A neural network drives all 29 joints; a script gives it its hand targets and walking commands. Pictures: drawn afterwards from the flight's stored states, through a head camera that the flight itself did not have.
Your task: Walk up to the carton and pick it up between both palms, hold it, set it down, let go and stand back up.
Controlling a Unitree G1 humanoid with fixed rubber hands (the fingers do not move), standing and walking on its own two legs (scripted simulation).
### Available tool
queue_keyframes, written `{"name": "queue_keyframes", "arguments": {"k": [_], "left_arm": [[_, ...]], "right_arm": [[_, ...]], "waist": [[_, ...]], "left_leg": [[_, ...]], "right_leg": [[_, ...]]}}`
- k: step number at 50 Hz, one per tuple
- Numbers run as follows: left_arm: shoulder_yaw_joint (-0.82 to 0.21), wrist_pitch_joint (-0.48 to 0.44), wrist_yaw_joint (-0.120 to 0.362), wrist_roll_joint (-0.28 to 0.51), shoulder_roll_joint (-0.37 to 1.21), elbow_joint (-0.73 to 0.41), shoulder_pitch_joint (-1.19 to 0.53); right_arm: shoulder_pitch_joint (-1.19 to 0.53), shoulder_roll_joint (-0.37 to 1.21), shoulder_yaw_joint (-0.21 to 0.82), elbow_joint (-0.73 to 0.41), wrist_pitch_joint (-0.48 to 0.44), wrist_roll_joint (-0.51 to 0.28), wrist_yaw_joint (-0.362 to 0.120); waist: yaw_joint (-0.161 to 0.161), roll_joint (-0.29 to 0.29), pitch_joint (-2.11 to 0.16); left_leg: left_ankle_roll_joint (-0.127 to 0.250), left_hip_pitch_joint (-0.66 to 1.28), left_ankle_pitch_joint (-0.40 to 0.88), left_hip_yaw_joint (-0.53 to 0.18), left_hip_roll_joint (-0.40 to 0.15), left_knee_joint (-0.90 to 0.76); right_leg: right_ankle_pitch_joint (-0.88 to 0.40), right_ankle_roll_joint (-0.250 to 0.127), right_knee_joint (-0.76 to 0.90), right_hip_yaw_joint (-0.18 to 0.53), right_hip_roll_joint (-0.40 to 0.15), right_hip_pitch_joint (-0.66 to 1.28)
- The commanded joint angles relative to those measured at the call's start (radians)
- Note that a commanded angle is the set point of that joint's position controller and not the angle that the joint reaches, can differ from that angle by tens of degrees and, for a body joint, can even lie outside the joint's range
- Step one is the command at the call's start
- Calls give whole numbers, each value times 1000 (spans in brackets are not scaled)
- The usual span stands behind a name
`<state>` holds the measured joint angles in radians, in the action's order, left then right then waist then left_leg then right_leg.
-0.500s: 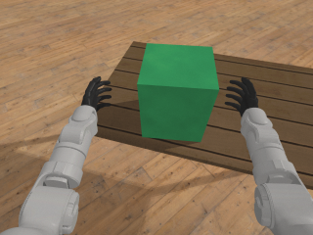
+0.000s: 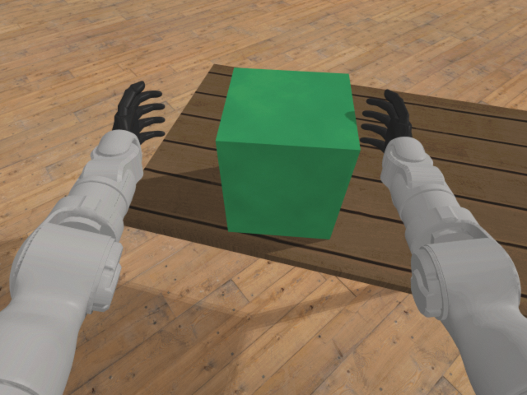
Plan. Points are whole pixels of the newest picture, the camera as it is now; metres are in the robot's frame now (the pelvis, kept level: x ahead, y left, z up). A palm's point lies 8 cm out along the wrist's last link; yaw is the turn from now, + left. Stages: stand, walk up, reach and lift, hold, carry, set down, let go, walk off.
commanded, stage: reach and lift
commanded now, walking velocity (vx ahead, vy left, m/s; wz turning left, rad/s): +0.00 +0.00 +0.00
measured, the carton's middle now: (284, 158) +0.52 -0.10 +0.03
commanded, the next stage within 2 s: none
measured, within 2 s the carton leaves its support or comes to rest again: neither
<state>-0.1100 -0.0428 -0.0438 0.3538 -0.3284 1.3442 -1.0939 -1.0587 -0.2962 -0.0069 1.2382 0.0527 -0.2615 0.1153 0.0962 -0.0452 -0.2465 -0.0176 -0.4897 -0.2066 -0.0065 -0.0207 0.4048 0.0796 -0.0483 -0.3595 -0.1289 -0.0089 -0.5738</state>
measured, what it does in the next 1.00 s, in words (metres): stands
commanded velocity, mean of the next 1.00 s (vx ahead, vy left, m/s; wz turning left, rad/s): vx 0.00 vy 0.00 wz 0.00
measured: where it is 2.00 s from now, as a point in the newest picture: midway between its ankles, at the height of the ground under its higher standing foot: outside the picture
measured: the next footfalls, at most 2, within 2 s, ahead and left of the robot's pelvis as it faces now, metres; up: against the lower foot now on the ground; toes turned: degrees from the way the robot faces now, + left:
none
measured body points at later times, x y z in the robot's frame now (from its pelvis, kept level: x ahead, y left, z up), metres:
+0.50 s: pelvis +0.01 +0.03 +0.00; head +0.06 +0.03 +0.45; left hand +0.53 +0.15 +0.21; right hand +0.46 -0.26 +0.19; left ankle -0.02 +0.14 -0.74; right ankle +0.04 -0.09 -0.74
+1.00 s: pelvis +0.00 +0.02 -0.01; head +0.10 +0.00 +0.43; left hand +0.51 +0.13 +0.09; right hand +0.46 -0.25 +0.09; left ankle -0.02 +0.14 -0.74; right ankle +0.04 -0.09 -0.74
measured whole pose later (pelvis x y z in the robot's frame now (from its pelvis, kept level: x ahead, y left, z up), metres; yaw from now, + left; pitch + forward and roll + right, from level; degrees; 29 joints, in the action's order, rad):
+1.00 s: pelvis +0.00 +0.02 -0.01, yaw -1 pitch +27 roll +0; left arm -0.01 -0.13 -0.06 0.22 -0.24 1.43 -1.17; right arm -1.12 -0.30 -0.17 1.34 -0.07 -0.12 0.04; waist 0.08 -0.07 -0.29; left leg 0.01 -0.69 -0.17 0.02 0.00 0.39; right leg 0.00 -0.02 -0.28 -0.10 -0.02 -0.75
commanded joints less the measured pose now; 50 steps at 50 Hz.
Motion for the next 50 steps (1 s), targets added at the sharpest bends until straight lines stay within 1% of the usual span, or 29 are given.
{"name": "queue_keyframes", "arguments": {"k": [1,3,5,7,8,9,11,14,15,16,18,19,20,22,23,24,25,28,30,31,33,34,36,38,43,46,48,49,50], "left_arm": [[-35,-18,-8,51,-188,-133,-628],[-25,-7,-11,56,-213,-171,-663],[-11,-1,-25,43,-212,-245,-700],[8,26,-36,21,-217,-277,-720],[24,44,-37,5,-208,-275,-710],[36,67,-38,-9,-215,-267,-716],[49,112,-43,-22,-213,-212,-705],[23,156,-45,-14,-203,-118,-708],[9,163,-49,-7,-183,-134,-730],[-11,162,-58,4,-168,-184,-718],[-21,170,-74,10,-143,-228,-742],[-44,171,-81,20,-131,-272,-763],[-54,177,-83,29,-132,-277,-784],[-54,196,-76,36,-122,-248,-769],[-51,205,-68,35,-140,-198,-759],[-49,205,-65,33,-140,-187,-746],[-50,202,-62,41,-125,-175,-730],[-34,167,-52,35,-144,-171,-706],[-1,131,-46,12,-156,-168,-711],[7,114,-43,3,-154,-149,-701],[28,70,-42,-22,-139,-220,-706],[33,51,-43,-37,-137,-216,-695],[59,18,-39,-64,-138,-199,-675],[75,-11,-32,-83,-125,-182,-648],[100,-83,-27,-128,-95,-141,-638],[119,-138,-22,-143,-82,-90,-641],[115,-174,-21,-138,-76,-109,-643],[111,-188,-20,-130,-73,-111,-658],[103,-204,-24,-133,-62,-117,-668]], "right_arm": [[-625,-193,15,-128,-28,-52,-13],[-659,-221,11,-151,-27,-67,-15],[-701,-249,-4,-226,-35,-58,-15],[-708,-247,-12,-225,-24,-55,-16],[-702,-237,-2,-214,-9,-56,-15],[-705,-234,1,-194,8,-62,-17],[-696,-252,9,-57,51,-78,-26],[-705,-263,29,63,90,-118,-53],[-718,-286,17,69,95,-115,-63],[-717,-309,-3,52,87,-114,-75],[-738,-346,-45,-24,65,-76,-88],[-742,-363,-66,-59,58,-63,-94],[-752,-369,-76,-63,65,-47,-95],[-754,-349,-67,-71,89,-30,-98],[-752,-331,-61,-40,105,-24,-97],[-742,-322,-52,-31,111,-29,-100],[-741,-309,-32,-30,117,-38,-105],[-717,-282,-31,-27,99,-37,-114],[-730,-283,-61,-71,66,-2,-110],[-720,-278,-66,-75,53,3,-106],[-702,-263,-92,-129,13,23,-103],[-698,-254,-102,-147,-6,31,-102],[-673,-230,-106,-142,-36,43,-101],[-637,-207,-109,-119,-57,61,-97],[-598,-195,-144,-37,-123,98,-89],[-595,-172,-164,-55,-172,144,-80],[-595,-161,-182,-94,-199,157,-77],[-612,-144,-179,-115,-210,156,-77],[-612,-149,-188,-112,-223,160,-77]], "waist": [[44,43,-615],[35,31,-677],[33,33,-802],[30,11,-844],[25,13,-853],[22,9,-823],[28,6,-683],[19,-5,-484],[31,-17,-477],[23,-54,-514],[29,-73,-617],[30,-104,-689],[39,-105,-713],[35,-70,-703],[34,-35,-666],[32,-35,-626],[24,-2,-595],[16,34,-579],[15,49,-614],[21,49,-625],[18,34,-746],[19,19,-777],[15,14,-817],[15,43,-815],[30,17,-744],[40,65,-742],[37,47,-826],[34,63,-853],[36,25,-889]], "left_leg": [[60,-168,164,-10,11,-45],[61,-184,194,-5,20,-29],[54,-164,303,-12,23,-17],[45,-163,372,-1,37,-11],[50,-175,347,3,38,-20],[48,-203,336,-4,38,-38],[45,-183,311,-16,29,-58],[32,-91,237,-33,6,-58],[13,-31,280,-51,-8,-53],[-5,56,347,-58,-18,-33],[-31,232,565,-76,-40,28],[-49,301,651,-82,-45,49],[-58,335,680,-83,-49,65],[-52,258,643,-71,-42,67],[-46,195,563,-65,-35,45],[-39,137,503,-61,-33,31],[-32,97,450,-63,-34,14],[-3,-37,381,-53,-29,-20],[13,-113,327,-48,-17,-42],[21,-127,319,-48,-13,-51],[24,-123,406,-36,-8,-38],[26,-121,427,-32,-1,-35],[37,-171,419,-21,7,-42],[41,-218,384,-12,12,-63],[31,-173,380,-19,2,-48],[27,-172,334,-8,9,-41],[30,-163,328,-6,2,-43],[31,-168,329,-9,2,-40],[24,-155,367,-8,3,-34]], "right_leg": [[-458,71,-120,139,-14,664],[-531,81,-137,150,-21,707],[-666,80,-159,140,-6,756],[-770,79,-162,144,-1,797],[-789,79,-160,146,-7,831],[-778,74,-159,144,-6,849],[-701,71,-141,145,-3,768],[-467,58,-70,134,3,590],[-424,53,-57,126,14,528],[-385,46,-39,124,21,456],[-364,40,2,110,43,315],[-362,35,17,100,54,270],[-358,24,38,99,57,266],[-381,21,40,111,50,315],[-380,26,43,108,40,362],[-367,24,28,110,36,391],[-367,25,20,111,29,432],[-417,35,-8,134,11,524],[-469,48,-33,136,-2,591],[-481,52,-44,135,-4,607],[-593,51,-64,133,-6,654],[-623,53,-74,137,-6,647],[-688,51,-82,147,-13,695],[-721,55,-102,144,-17,736],[-602,48,-79,140,-6,590],[-563,59,-67,124,3,528],[-541,56,-75,122,-2,508],[-547,58,-78,118,-2,505],[-556,55,-83,116,1,491]]}}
